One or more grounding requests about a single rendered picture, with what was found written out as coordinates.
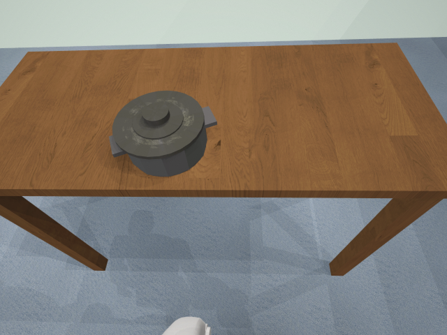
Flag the pot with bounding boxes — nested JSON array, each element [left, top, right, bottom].
[[109, 106, 217, 177]]

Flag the lid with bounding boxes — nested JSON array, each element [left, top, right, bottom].
[[112, 91, 204, 160]]

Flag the knob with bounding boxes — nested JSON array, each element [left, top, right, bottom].
[[142, 103, 170, 126]]

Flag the table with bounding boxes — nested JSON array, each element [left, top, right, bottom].
[[0, 43, 447, 276]]

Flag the robot left thigh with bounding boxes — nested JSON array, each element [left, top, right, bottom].
[[162, 317, 211, 335]]

